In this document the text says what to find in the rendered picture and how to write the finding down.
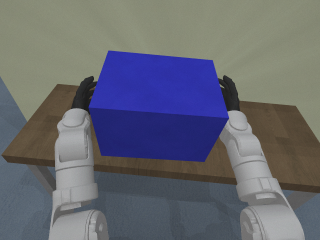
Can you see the left robot forearm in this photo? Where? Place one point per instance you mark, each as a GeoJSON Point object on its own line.
{"type": "Point", "coordinates": [74, 161]}

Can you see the table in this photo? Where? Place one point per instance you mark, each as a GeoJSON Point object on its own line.
{"type": "Point", "coordinates": [290, 147]}

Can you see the right robot forearm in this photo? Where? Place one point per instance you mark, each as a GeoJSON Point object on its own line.
{"type": "Point", "coordinates": [255, 183]}

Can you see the robot right upper arm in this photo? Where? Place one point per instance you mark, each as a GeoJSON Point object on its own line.
{"type": "Point", "coordinates": [269, 222]}

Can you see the robot left upper arm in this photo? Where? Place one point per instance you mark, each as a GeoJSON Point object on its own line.
{"type": "Point", "coordinates": [83, 225]}

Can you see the robot left hand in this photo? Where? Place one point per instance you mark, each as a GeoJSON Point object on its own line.
{"type": "Point", "coordinates": [83, 93]}

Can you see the robot right hand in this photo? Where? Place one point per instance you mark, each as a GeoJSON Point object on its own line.
{"type": "Point", "coordinates": [230, 94]}

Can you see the carton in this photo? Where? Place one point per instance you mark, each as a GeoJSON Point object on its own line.
{"type": "Point", "coordinates": [157, 107]}

